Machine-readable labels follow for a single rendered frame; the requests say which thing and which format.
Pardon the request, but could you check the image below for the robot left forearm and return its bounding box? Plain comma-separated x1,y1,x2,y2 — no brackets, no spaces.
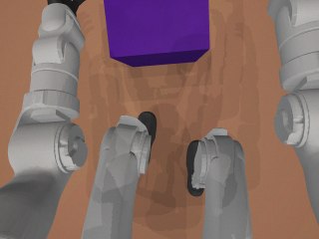
8,3,86,164

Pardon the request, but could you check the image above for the robot right forearm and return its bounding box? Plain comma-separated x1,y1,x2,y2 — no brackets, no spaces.
266,0,319,92

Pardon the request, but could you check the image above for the robot left upper arm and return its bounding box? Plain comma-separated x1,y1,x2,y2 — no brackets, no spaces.
0,120,88,239

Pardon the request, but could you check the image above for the robot left hand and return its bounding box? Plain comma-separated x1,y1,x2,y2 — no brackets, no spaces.
47,0,86,17

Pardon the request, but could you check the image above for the robot right thigh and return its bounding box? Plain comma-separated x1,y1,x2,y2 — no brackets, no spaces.
195,135,253,239

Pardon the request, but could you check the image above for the carton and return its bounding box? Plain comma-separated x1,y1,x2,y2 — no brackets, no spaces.
104,0,210,67

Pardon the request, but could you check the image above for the robot right upper arm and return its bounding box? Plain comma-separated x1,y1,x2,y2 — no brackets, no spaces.
273,88,319,226

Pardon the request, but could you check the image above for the robot right shin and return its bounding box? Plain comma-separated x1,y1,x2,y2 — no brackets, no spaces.
191,127,245,188

